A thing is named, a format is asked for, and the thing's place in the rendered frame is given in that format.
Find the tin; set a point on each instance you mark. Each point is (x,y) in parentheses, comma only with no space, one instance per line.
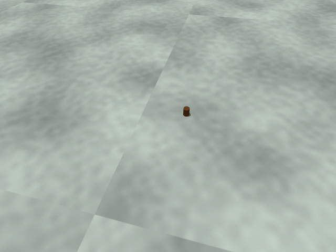
(186,111)

